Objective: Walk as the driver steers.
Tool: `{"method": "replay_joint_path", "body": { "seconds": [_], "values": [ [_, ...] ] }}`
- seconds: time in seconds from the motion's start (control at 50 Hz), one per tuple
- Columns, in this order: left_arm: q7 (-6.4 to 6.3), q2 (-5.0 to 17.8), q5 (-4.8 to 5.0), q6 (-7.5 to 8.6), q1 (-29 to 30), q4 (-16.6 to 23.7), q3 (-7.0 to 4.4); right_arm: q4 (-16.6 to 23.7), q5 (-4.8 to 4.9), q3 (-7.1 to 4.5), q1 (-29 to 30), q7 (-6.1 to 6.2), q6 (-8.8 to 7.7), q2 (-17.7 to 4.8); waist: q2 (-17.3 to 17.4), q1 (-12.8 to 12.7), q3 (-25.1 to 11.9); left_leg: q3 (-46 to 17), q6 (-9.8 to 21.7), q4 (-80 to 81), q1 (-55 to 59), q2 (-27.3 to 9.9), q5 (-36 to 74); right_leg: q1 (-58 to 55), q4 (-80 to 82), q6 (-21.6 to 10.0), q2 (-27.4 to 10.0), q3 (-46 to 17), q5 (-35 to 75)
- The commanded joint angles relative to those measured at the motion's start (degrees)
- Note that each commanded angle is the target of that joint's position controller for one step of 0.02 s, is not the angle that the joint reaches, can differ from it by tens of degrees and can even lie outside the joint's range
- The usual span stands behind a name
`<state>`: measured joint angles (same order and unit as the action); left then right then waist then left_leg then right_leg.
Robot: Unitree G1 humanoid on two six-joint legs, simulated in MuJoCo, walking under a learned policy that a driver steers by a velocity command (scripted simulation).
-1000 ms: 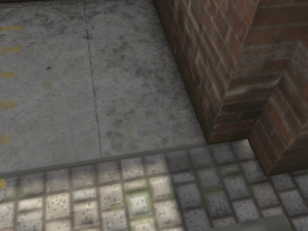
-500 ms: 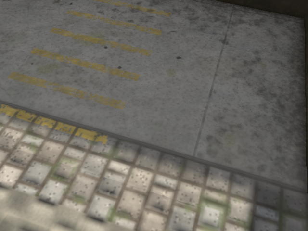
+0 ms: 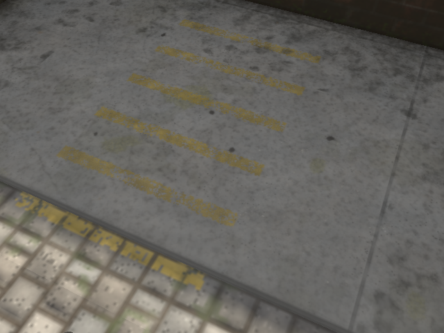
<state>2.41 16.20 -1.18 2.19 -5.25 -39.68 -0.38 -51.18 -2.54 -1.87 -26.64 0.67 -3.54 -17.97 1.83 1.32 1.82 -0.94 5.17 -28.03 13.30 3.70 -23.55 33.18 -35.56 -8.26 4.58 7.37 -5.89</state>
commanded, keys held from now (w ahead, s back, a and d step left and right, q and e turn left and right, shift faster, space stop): w+e+shift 0.94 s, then e+shift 0.06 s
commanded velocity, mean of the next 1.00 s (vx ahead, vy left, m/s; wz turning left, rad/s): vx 0.97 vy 0.00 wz -0.86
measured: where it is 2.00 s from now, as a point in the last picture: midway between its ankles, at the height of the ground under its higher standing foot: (335, 158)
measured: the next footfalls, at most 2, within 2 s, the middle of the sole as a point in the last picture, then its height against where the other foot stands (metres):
left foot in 0.40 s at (195, 280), level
right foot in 0.84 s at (306, 204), level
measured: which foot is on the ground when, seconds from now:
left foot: down 0.00-0.00, up 0.02-0.38, down 0.40-0.84, up 0.86-1.00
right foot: down 0.00-0.42, up 0.44-0.82, down 0.84-1.00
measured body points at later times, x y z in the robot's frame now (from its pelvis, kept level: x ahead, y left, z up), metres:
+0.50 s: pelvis +0.46 +0.00 +0.03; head +0.50 -0.01 +0.47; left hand +0.61 +0.28 -0.09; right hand +0.55 -0.31 -0.05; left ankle +0.57 +0.11 -0.70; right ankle +0.25 -0.04 -0.59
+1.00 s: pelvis +0.84 -0.24 +0.02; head +0.87 -0.25 +0.47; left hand +1.11 -0.11 -0.11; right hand +0.74 -0.50 -0.07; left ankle +0.94 -0.08 -0.59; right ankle +0.84 -0.25 -0.70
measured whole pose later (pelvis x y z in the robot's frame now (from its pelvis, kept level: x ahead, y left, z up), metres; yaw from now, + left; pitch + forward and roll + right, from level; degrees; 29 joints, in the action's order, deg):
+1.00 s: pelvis +0.84 -0.24 +0.02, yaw -54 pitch -1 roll -1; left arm 0.1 18.9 -0.8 0.2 -18.9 -45.9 -3.3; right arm -38.6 -3.4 1.0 -10.6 0.2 -4.7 -12.5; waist -0.8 0.2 4.3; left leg -5.4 -3.5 -77.1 -29.0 -5.9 -22.3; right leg 16.1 -32.5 -11.1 13.8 0.6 -15.2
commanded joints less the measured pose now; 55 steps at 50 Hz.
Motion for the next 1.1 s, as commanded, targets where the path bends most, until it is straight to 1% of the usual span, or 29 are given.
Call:
{"method": "replay_joint_path", "body": {
  "seconds": [0.02,0.04,0.08,0.12,0.16,0.22,0.28,0.34,0.38,0.4,0.42,0.44,0.46,0.48,0.5,0.56,0.6,0.72,0.76,0.8,0.82,0.84,0.86,0.88,0.9,0.92,0.98,1.04,1.1],
  "values": [
    [-1.39,16.8,-0.1,-0.57,-26.6,-6.2,-6.2,8.9,0.62,-0.33,4.3,-1.24,-3.04,-3.6,-18.2,-9.0,-17.8,-2.0,-3.9,-62.5,-52.9,4.7,1.8,-54.2,17.4,-16.4,-19.5,-57.5,-37.2],
    [-0.95,14.5,0.33,-0.32,-20.1,-5.0,-6.16,11.0,0.34,0.1,10.6,-1.23,-3.9,-5.5,-11.2,-8.8,-11.0,-7.7,-2.7,-63.7,-58.5,0.8,5.8,-48.9,21.0,-15.9,-19.1,-58.8,-35.8],
    [-1.18,9.8,0.65,0.18,-18.7,-5.8,-5.27,12.3,-0.48,0.85,14.2,-1.57,-4.7,-6.1,0.8,-5.1,-4.2,-7.6,-2.3,-53.9,-54.9,-5.0,8.8,-33.9,23.3,-12.5,-16.6,-47.2,-27.1],
    [-1.72,7.5,0.3,0.98,-16.5,-6.8,-4.11,13.8,-2.04,1.7,14.5,-1.71,-2.6,-4.2,0.1,-0.1,1.3,-6.7,-4.1,-47.2,-50.8,-7.2,6.1,-20.8,25.0,-11.1,-11.7,-38.6,-20.7],
    [-1.57,8.4,0.69,2.21,-15.9,-6.5,-4.28,15.4,-2.45,2.46,16.5,-1.77,-0.63,-3.1,-1.3,1.3,4.5,-4.3,-5.8,-39.8,-50.5,-9.2,5.1,-12.6,27.4,-11.5,-9.3,-34.2,-19.3],
    [-1.74,10.0,0.94,3.02,-15.1,-5.1,-5.24,19.9,-0.67,3.64,27.1,-2.84,-0.71,-2.0,-2.4,-0.9,7.4,-0.5,-8.4,-19.9,-42.3,-9.3,18.8,-2.6,31.5,-9.1,-5.4,-29.2,-12.9],
    [-1.19,11.8,1.9,3.29,-17.4,-5.2,-6.37,20.6,0.94,3.7,30.6,-3.07,-0.8,-1.4,-3.5,-4.4,4.2,0.7,-8.2,-8.6,-33.6,-6.8,31.3,-7.0,30.6,-5.6,-5.5,-28.9,-2.4],
    [-1.79,12.6,1.68,2.67,-20.0,-5.7,-6.96,20.5,0.71,2.64,30.1,-2.23,-1.26,-3.9,-4.4,-5.2,1.0,-0.2,-7.6,-1.4,-32.5,-4.9,26.3,-20.8,22.2,-3.0,-7.0,-30.5,11.7],
    [-1.81,15.1,0.85,2.48,-19.4,-5.9,-7.42,17.5,0.81,0.56,18.8,-0.9,-1.93,-7.8,-2.8,0.7,-7.8,0.8,-6.3,0.0,-19.2,-2.2,15.4,-24.8,4.1,-0.5,-5.5,-28.5,27.2],
    [-1.52,14.5,0.63,2.97,-16.9,-5.4,-7.25,15.2,0.37,-0.85,7.4,0.25,-2.34,-10.6,-2.3,7.0,-13.7,-1.9,-5.0,-2.6,-5.0,-6.3,10.7,-17.3,-10.7,0.7,-2.9,-26.8,23.2],
    [-1.86,6.1,0.27,3.82,-15.2,-3.3,-5.01,13.4,-1.19,-2.52,-6.3,1.55,-2.49,-14.9,7.0,10.8,-22.0,-17.4,-3.6,-1.7,8.3,-21.7,-11.5,-7.4,-30.9,0.1,-0.1,-22.1,-6.0],
    [-1.6,1.1,3.61,3.62,-21.8,1.2,-3.11,13.6,-2.02,-3.77,-0.7,1.09,-1.82,-19.9,27.2,2.9,-28.7,-52.7,2.8,13.3,14.2,-34.8,-24.8,8.5,-45.2,1.7,3.0,-15.3,-23.6],
    [-2.27,6.4,1.72,2.19,-15.9,-1.2,-3.39,14.9,-1.47,-3.26,5.7,0.77,-1.32,-12.9,12.9,3.7,-18.3,-47.3,2.8,14.6,6.1,-30.4,-30.0,14.4,-48.2,1.0,-3.0,-13.7,-16.3],
    [-1.65,8.0,0.58,1.62,-10.7,-0.9,-3.95,15.0,-0.95,-2.01,8.7,0.53,-1.25,-7.9,5.8,4.2,-11.3,-33.9,1.7,12.6,-0.8,-27.1,-18.2,14.6,-45.0,1.2,-5.2,-12.4,-11.5],
    [-0.85,7.6,0.24,1.13,-8.3,-0.8,-3.99,13.7,-1.32,-1.47,8.9,0.22,-1.23,-5.6,1.0,3.6,-7.2,-24.7,0.8,12.4,-6.7,-24.5,-4.4,12.8,-42.7,1.9,-7.0,-12.1,-9.6],
    [1.23,3.3,-0.83,-1.19,-3.9,1.7,-3.01,8.0,0.32,-0.38,3.8,-0.19,-2.28,-1.5,3.8,1.5,-1.9,-8.5,-2.5,13.4,-12.1,-19.2,15.1,13.1,-41.1,2.2,-9.7,-11.2,-9.2],
    [1.84,2.3,-0.69,-2.12,-1.2,4.6,-2.17,6.9,1.19,-0.44,4.1,-0.98,-3.22,-1.5,4.5,-0.3,-0.8,-2.7,-2.5,14.6,-13.7,-20.2,26.2,15.1,-39.6,2.4,-10.2,-9.8,-7.1],
    [3.63,2.8,-0.75,-2.09,10.5,9.5,-0.34,4.5,0.79,-1.04,4.9,-0.42,-4.23,-4.9,-0.2,-1.9,7.2,15.3,-4.4,21.2,-18.8,-15.3,44.0,5.9,-14.5,0.2,-7.2,1.0,5.1],
    [3.54,3.3,-0.35,-1.93,8.3,8.0,-0.46,4.5,0.79,-1.61,2.0,0.33,-3.88,-8.1,1.7,-2.9,3.5,17.6,-5.7,13.8,-14.5,-15.8,75.1,-2.5,-11.5,-1.8,-2.2,5.2,4.0],
    [2.6,6.5,-0.81,-1.34,-3.0,4.9,-1.67,5.0,0.61,-2.8,3.1,1.24,-2.18,-12.2,4.1,-10.1,-2.6,16.5,-5.7,-3.2,-13.1,-18.6,87.1,-15.2,-8.7,-4.0,1.0,4.1,-0.3],
    [1.66,9.0,-0.7,-0.99,-15.5,1.1,-3.19,6.1,0.5,-3.1,6.1,1.23,-1.2,-12.9,4.6,-15.8,-8.2,14.9,-4.6,-17.7,-17.4,-19.3,84.8,-28.8,-7.2,-5.9,1.8,1.2,-0.5],
    [0.13,11.9,-0.15,-0.86,-24.6,-3.1,-5.15,6.9,0.01,-3.08,7.3,0.62,-0.49,-11.6,-0.1,-17.7,-11.9,14.5,-4.6,-37.6,-28.3,-15.3,57.2,-44.0,-3.1,-7.3,1.5,-3.7,-2.3],
    [-1.44,16.9,1.3,-1.85,-20.2,-3.0,-6.88,8.9,-0.74,-1.46,8.2,-0.41,-0.78,-4.5,-14.3,-11.8,-7.4,13.9,-6.1,-61.3,-46.5,-4.2,-1.3,-48.3,-2.5,-9.6,-7.2,-18.9,1.4],
    [-1.49,22.0,-0.63,-2.77,-17.6,0.3,-7.81,15.9,0.86,-1.14,4.9,-0.36,-1.85,-5.7,-14.9,-7.4,-19.7,1.5,-7.4,-72.0,-63.0,-1.9,-5.5,-63.1,8.5,-21.2,-17.5,-47.2,-4.8],
    [-2.15,19.3,-0.22,-3.06,-18.6,1.0,-7.86,16.8,0.5,-0.82,10.4,-0.41,-3.3,-7.7,-4.6,-9.4,-17.3,-3.9,-7.0,-67.3,-66.3,-4.9,-0.3,-58.6,18.4,-19.8,-19.2,-53.7,-16.0],
    [-2.65,15.8,-0.04,-2.6,-16.6,-0.2,-7.15,16.4,0.63,-0.57,11.5,-0.44,-3.83,-7.7,0.2,-6.2,-6.6,-3.9,-6.7,-60.0,-65.5,-7.2,2.6,-47.3,22.1,-17.4,-18.0,-50.8,-16.8],
    [-3.22,11.2,0.5,0.19,-11.1,-0.6,-5.24,15.1,-1.6,-0.17,10.3,-0.14,-0.91,-6.4,5.2,2.0,3.0,-3.6,-9.5,-47.8,-52.5,-10.8,-0.4,-22.5,21.3,-14.5,-11.9,-36.8,13.6],
    [-2.81,12.3,0.8,1.4,-10.7,-1.6,-5.51,18.4,-0.7,0.62,15.8,-0.15,0.75,-3.2,4.3,2.4,3.5,-0.1,-11.6,-30.9,-43.4,-9.7,4.9,-11.0,19.6,-11.4,-6.0,-27.7,34.8],
    [-2.22,11.8,1.23,0.37,-12.1,-2.8,-6.09,20.0,0.46,1.68,20.4,-0.57,0.68,-0.8,-0.8,-0.6,-1.6,2.6,-9.0,-15.7,-33.9,-4.1,23.6,-10.6,13.9,-4.1,0.4,-22.7,37.2]
  ]
}}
